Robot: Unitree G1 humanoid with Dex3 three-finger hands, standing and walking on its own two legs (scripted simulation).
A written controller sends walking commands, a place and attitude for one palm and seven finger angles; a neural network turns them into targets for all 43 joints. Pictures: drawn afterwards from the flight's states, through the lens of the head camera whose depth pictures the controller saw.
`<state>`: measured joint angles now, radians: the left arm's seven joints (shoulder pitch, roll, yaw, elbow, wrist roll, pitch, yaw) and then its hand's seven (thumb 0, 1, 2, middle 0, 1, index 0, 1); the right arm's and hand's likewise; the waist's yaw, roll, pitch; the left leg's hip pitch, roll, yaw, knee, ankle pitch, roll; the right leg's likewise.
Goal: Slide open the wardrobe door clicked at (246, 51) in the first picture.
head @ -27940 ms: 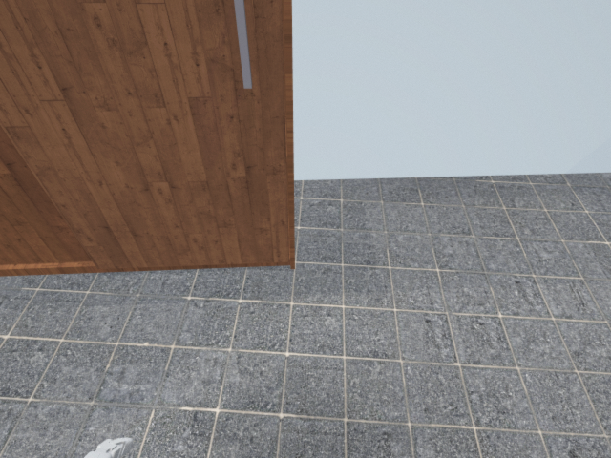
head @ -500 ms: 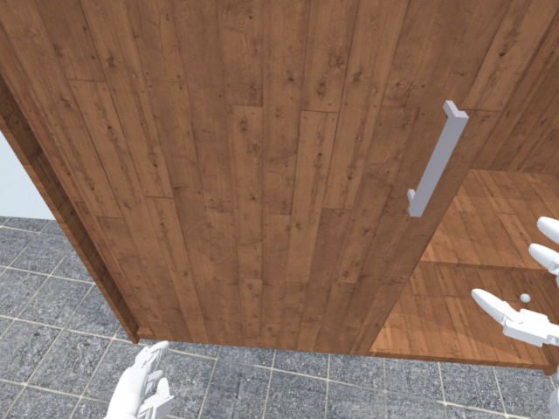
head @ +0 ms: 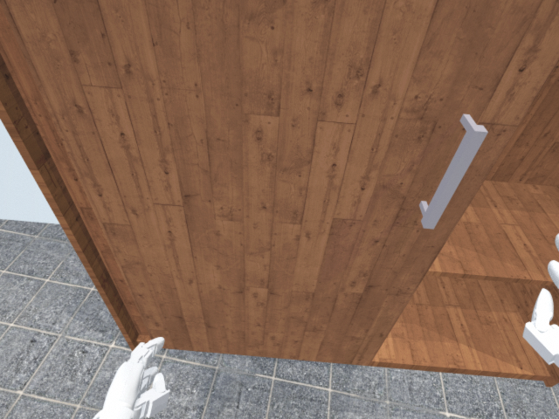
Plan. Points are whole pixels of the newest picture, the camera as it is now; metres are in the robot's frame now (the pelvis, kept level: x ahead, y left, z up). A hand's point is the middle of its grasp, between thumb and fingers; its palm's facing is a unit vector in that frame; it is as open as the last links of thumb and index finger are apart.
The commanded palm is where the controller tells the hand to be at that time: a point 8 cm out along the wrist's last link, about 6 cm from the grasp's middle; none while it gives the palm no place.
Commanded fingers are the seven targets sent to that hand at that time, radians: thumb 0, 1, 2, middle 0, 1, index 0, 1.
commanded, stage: draw the hand back to the body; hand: right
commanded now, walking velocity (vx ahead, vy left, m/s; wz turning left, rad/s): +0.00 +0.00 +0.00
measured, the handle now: (446, 175) +0.46 -0.28 +0.14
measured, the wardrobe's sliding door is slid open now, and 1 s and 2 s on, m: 0.66 0.66 0.66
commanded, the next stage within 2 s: step back with the hand held close in 0.16 s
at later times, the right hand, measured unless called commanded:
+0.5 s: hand (512, 321) +0.19 -0.25 +0.15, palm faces +0.38 +0.82 -0.42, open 7.4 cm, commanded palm +0.13 -0.29 +0.17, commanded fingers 0.00 -0.90 -0.90 0.20 0.30 0.20 0.30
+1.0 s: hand out of the picture +0.09 -0.34 +0.15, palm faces +0.44 +0.77 -0.46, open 7.4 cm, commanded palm +0.03 -0.37 +0.17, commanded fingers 0.00 -0.90 -0.90 0.20 0.30 0.20 0.30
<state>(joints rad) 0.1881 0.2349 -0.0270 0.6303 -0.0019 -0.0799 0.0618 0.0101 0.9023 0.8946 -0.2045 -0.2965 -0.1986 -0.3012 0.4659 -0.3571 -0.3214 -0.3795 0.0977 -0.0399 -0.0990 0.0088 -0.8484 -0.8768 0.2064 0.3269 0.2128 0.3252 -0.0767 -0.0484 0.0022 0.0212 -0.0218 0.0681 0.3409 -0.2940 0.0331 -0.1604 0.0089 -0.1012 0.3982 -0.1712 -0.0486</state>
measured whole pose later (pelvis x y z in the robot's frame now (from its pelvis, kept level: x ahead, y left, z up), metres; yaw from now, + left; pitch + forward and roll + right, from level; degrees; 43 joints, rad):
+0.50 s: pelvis -0.01 +0.01 +0.00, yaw +1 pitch -1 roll +1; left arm 0.15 0.25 -0.01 0.58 -0.02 0.03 0.07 0.01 0.90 0.89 -0.20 -0.30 -0.20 -0.30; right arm 0.48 -0.39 -0.36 -0.43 0.08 -0.10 -0.10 0.01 -0.90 -0.90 0.20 0.30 0.21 0.30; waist -0.04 -0.03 0.02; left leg -0.09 -0.06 0.07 0.38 -0.28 0.02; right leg -0.28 -0.04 -0.09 0.46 -0.17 -0.04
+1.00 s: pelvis -0.10 -0.06 -0.01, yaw -2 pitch +3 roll +4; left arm 0.19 0.22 -0.02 0.57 -0.01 -0.04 0.07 0.01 0.90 0.89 -0.21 -0.30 -0.20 -0.30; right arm 0.55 -0.42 -0.43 -0.53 0.07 -0.19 -0.13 0.01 -0.89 -0.90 0.21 0.30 0.21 0.30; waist -0.05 -0.03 0.02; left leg -0.17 -0.06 0.00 0.46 -0.35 0.00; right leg -0.47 0.04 -0.10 0.43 -0.03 -0.10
